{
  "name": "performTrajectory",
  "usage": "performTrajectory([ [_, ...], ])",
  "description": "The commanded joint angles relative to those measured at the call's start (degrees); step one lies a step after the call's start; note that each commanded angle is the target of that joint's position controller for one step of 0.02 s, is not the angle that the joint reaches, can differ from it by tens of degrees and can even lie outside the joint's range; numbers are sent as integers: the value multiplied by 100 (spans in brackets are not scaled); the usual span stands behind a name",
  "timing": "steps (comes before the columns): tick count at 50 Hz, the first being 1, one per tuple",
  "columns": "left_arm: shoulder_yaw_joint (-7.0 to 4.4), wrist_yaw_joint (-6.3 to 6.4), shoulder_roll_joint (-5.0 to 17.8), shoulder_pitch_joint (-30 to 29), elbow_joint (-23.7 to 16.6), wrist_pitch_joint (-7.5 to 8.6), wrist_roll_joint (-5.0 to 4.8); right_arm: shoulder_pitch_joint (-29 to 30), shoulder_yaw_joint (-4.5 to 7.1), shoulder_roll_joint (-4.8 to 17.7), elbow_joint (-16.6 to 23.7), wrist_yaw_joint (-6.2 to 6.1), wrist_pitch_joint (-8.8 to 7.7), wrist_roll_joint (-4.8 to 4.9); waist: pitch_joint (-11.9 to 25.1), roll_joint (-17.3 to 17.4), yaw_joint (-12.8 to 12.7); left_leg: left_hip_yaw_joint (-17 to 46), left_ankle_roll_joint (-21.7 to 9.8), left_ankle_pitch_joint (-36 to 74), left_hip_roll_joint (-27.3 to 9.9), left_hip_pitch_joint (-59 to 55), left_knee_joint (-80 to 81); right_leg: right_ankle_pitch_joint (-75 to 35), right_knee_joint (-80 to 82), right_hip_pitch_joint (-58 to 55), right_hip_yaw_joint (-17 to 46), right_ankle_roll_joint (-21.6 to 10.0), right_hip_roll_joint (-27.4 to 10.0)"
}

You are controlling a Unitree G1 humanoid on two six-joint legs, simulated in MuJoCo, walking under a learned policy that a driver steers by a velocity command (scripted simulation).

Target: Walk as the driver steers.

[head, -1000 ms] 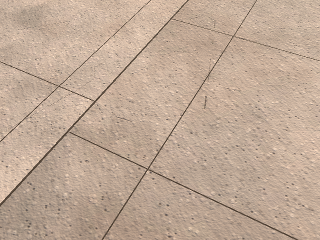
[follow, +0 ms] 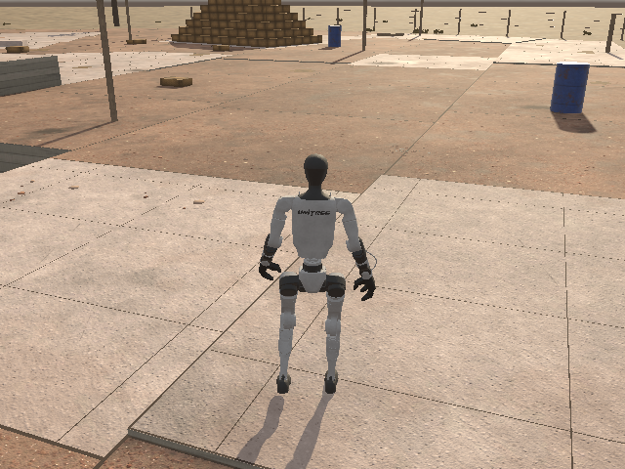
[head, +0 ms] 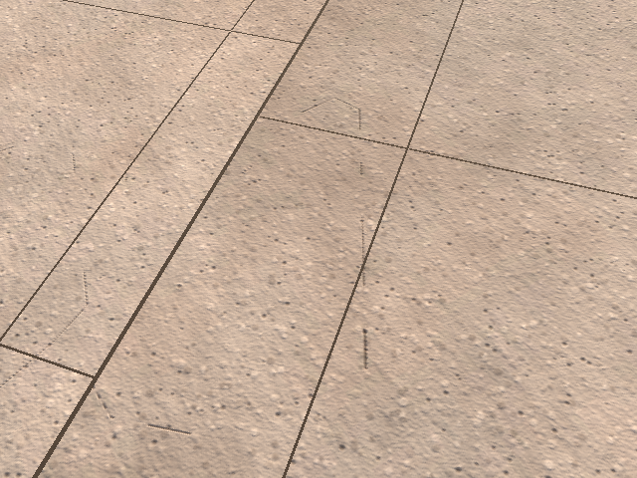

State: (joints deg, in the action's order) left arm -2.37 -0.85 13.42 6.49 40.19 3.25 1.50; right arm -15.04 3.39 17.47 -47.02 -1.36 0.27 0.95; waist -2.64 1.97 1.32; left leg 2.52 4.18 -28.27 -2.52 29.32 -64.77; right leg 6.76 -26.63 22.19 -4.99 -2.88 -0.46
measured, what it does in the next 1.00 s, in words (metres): steps on the spot, turning left: left foot, then right foot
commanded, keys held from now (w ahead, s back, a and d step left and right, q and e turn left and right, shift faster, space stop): q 0.52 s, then no key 0.48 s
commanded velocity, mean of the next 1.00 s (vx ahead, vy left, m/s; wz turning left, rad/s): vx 0.04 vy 0.00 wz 0.37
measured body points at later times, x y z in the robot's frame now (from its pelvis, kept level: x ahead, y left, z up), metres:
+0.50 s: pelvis +0.05 +0.05 +0.01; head +0.08 +0.09 +0.45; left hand +0.13 +0.37 -0.11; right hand +0.26 -0.19 -0.07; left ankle +0.05 +0.14 -0.73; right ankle +0.09 -0.10 -0.65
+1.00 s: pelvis +0.07 +0.02 +0.00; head +0.09 +0.02 +0.45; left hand +0.11 +0.31 -0.11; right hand +0.31 -0.17 -0.10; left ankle +0.03 +0.15 -0.73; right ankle +0.12 -0.09 -0.73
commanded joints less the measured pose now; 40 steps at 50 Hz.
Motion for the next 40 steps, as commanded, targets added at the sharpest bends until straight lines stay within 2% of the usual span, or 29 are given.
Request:
performTrajectory([
  [1, -259, 78, 854, -285, -256, 79, 51, -697, 169, 336, 279, -106, 206, -37, 797, -957, 215, -23, 79, 571, -230, -221, 51, -1913, 1254, -333, 841, -1192, -1641],
  [6, -321, 269, 992, -265, -65, -58, -24, 34, 166, 288, 656, 2, 243, -59, 763, -820, 2, -142, -68, 1390, -373, -293, 1194, -746, 1418, -579, 374, -1114, -1708],
  [10, -397, 261, 1188, -110, 79, -224, -120, 401, 208, 389, 924, 124, 290, -52, 695, -804, -148, -387, -215, 1073, -267, -404, 1908, -536, 1176, -1051, 311, -1012, -1916],
  [11, -415, 253, 1231, -87, 113, -257, -155, 429, 221, 402, 977, 156, 299, -50, 683, -833, -149, -446, -279, 985, -228, -473, 2153, -563, 1043, -1183, 307, -945, -1958],
  [13, -435, 258, 1266, -138, 174, -319, -261, 244, 252, 384, 973, 213, 291, -56, 702, -814, 3, -675, -480, 1371, -43, -962, 3078, -527, 575, -1259, 142, -661, -1874],
  [14, -417, 255, 1154, 61, 279, -345, -287, 106, 304, 492, 938, 199, 277, -82, 711, -670, 26, -636, -638, 1823, 89, -1373, 3587, -229, 175, -1129, -22, -380, -1676],
  [15, -368, 233, 925, 328, 371, -360, -198, -96, 433, 906, 930, 128, 257, -96, 706, 143, -24, 138, -921, 3253, -308, -1962, 4171, 387, -852, -623, -463, 90, -1211],
  [16, -255, 186, 611, 200, 100, -336, 82, -170, 557, 1555, 1072, 9, 253, -113, 670, 1902, -192, 2079, -1804, 5354, -1659, -2874, 4205, 2828, -2671, 1185, -794, 697, -309],
  [17, -310, 224, 825, -368, -62, -310, 18, -321, 503, 1433, 1144, 73, 134, -286, 1016, 1397, 262, 2636, -2546, 5083, -1985, -2686, 4401, 3324, -3739, 1704, 275, 732, 45],
  [18, -364, 242, 962, -520, -60, -326, -132, -196, 462, 1299, 1141, 110, 18, -298, 975, 810, 212, 2162, -2366, 4782, -1697, -2628, 4442, 2919, -4134, 1821, 617, 638, -54],
  [19, -382, 280, 937, -398, 15, -343, -175, 128, 443, 1174, 1171, 80, -44, -192, 918, 552, 19, 1793, -2032, 4417, -1408, -2571, 4377, 2390, -4092, 1899, 751, 574, -137],
  [20, -408, 328, 977, -316, 111, -363, -132, 397, 376, 954, 1239, 46, -36, -79, 899, 389, -76, 1603, -1802, 4189, -1250, -2477, 4370, 2075, -3965, 1881, 814, 574, -195],
  [21, -431, 352, 1012, -275, 112, -370, -94, 577, 338, 885, 1293, 5, -9, -43, 895, 458, -174, 1494, -1735, 4219, -1149, -2255, 4381, 1813, -3936, 1670, 824, 603, -170],
  [23, -423, 335, 926, -178, 120, -346, -117, 582, 315, 851, 1362, -41, 18, -88, 1034, 477, -233, 1416, -1741, 4302, -1003, -2186, 4388, 1488, -3788, 1402, 817, 646, -37],
  [27, -337, 298, 743, -302, 88, -324, -148, 489, 357, 931, 1408, -105, 60, -59, 1049, 525, -114, 1528, -1713, 3768, -910, -2327, 4330, 1260, -2548, 1141, 895, 739, 35],
  [31, -317, 207, 786, -240, 122, -326, -184, 561, 324, 886, 1438, -46, 116, -123, 965, 704, -7, 1654, -1747, 3348, -878, -1855, 4286, 1342, -1824, 343, 780, 718, 26],
  [33, -315, 163, 815, -218, 106, -306, -198, 573, 286, 836, 1415, -2, 138, -125, 877, 729, 30, 1813, -1740, 3293, -880, -1804, 4202, 1419, -1462, 117, 737, 656, 25],
  [35, -297, 106, 760, -46, 143, -258, -188, 700, 226, 743, 1403, 14, 157, -86, 820, 685, -111, 1850, -1607, 3219, -759, -1725, 4009, 997, -580, -334, 640, 531, 52],
  [36, -280, 73, 716, 105, 189, -223, -156, 724, 184, 656, 1384, 11, 163, -58, 787, 614, -235, 1789, -1422, 2977, -606, -1562, 3920, 275, 228, -802, 593, 427, 51],
  [37, -296, 67, 868, 193, 185, -200, -65, 548, 140, 523, 1343, 5, 137, -98, 830, 363, -187, 1674, -1128, 2383, -383, -1293, 3755, -338, 472, -1311, 910, 273, -294],
  [38, -357, 95, 1278, 276, 120, -200, 38, 303, 75, 303, 1343, 14, 92, -226, 955, -652, 37, 1086, -755, 1247, 223, -866, 2900, -1416, 578, -1727, 1831, -87, -1254],
  [39, -309, 96, 1222, 25, 214, -209, 72, 300, 94, 324, 1453, 23, 54, -198, 728, -1610, 277, 503, -487, 181, 548, -721, 2866, -1393, 703, -1099, 2514, -876, -1811],
  [40, -209, 99, 862, -354, 47, -178, 45, 423, 145, 581, 1358, 5, 41, -233, 630, -1378, 162, 442, -318, 195, 320, -1036, 2675, -1003, 804, -836, 2450, -1006, -1720],
])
